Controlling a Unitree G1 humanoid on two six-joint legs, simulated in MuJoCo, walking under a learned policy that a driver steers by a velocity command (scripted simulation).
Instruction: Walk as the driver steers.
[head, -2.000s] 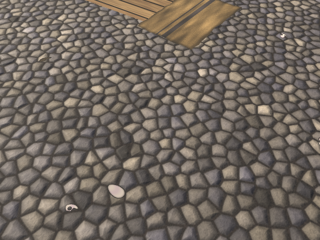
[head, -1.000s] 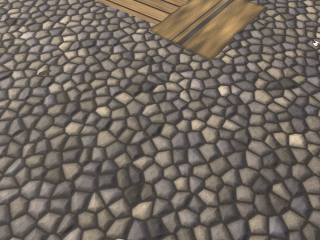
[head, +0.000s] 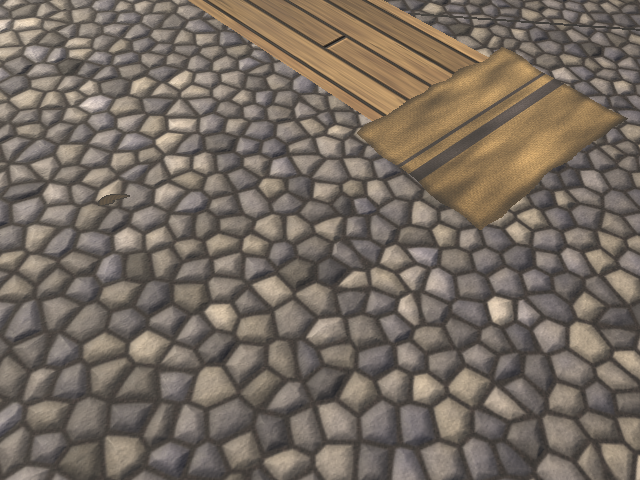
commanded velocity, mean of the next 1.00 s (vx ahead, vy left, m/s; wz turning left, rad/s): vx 0.29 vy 0.00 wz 0.34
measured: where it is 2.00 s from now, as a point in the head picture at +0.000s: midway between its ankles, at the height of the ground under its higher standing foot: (217, 329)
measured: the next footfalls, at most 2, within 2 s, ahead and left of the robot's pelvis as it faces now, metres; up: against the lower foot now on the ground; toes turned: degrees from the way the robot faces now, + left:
right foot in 0.40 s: +0.12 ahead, -0.13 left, +0.00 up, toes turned +17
left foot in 0.82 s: +0.30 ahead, +0.22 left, +0.00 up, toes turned +20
